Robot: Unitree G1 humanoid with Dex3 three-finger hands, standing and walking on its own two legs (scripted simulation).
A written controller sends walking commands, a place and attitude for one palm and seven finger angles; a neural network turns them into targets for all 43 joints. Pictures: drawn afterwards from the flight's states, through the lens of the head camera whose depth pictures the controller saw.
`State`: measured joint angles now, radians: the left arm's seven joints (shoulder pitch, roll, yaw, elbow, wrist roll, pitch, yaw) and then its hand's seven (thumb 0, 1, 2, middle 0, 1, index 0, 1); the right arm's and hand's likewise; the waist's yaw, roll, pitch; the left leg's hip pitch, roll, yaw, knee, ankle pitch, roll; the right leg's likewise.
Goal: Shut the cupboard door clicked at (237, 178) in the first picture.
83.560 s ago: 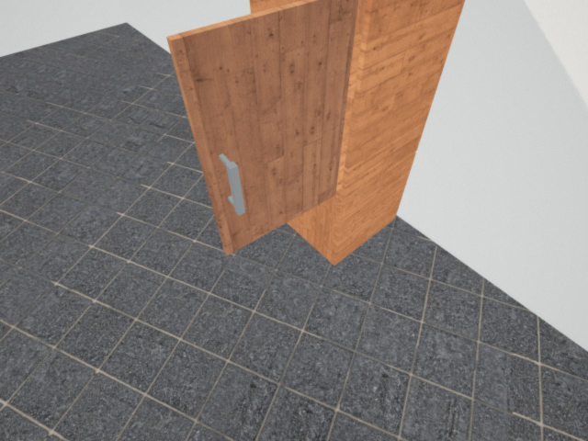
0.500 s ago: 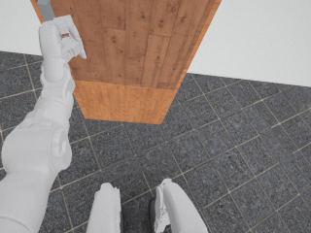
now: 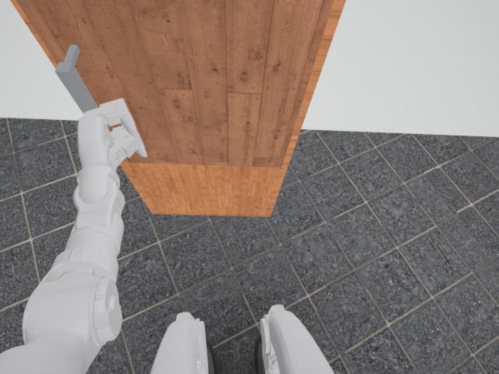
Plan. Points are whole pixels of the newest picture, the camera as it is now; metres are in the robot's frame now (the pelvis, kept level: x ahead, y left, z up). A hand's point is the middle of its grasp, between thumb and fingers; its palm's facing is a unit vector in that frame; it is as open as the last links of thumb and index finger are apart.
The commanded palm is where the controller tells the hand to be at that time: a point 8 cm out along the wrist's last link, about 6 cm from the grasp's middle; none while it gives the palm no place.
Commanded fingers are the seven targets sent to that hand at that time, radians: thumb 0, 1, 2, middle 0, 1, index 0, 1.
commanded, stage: pull the fist back off the door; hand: left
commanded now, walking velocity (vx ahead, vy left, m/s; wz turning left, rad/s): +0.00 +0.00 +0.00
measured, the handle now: (88, 93) +0.57 +0.22 +0.04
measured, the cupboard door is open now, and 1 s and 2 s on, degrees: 0 0 0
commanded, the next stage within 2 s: draw the hand back to the body in 0.18 s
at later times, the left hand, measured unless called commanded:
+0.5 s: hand (109, 160) +0.42 +0.16 +0.08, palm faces +0.05 -1.00 -0.05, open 3.1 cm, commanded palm +0.38 +0.22 +0.09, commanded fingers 0.00 0.90 0.90 -1.30 -1.50 -1.30 -1.50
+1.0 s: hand out of the picture +0.31 +0.22 +0.17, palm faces +0.20 -0.95 -0.24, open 3.1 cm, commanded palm +0.27 +0.27 +0.20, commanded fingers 0.00 0.90 0.90 -0.86 -1.02 -0.86 -1.02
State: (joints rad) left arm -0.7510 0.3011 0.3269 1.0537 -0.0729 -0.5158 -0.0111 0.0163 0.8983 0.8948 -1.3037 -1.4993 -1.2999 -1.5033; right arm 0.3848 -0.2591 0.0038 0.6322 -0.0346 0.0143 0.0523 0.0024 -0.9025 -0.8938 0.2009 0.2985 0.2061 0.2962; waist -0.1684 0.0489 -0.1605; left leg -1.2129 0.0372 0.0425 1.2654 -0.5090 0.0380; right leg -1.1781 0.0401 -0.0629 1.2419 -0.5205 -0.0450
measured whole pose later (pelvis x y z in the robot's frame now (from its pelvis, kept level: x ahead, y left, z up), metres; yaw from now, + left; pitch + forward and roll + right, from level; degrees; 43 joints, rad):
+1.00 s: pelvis +0.03 +0.01 +0.10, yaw +2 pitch +4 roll -1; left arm 0.12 0.30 0.11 0.12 -0.10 -0.14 0.05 0.02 0.90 0.89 -1.11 -1.29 -1.11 -1.29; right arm 0.23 -0.24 0.02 0.53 0.05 0.02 -0.10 0.01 -0.90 -0.89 0.20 0.30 0.20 0.30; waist -0.01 0.04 -0.09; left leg -0.44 -0.01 0.05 0.71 -0.35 0.04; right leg -0.40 0.02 -0.04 0.70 -0.37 -0.02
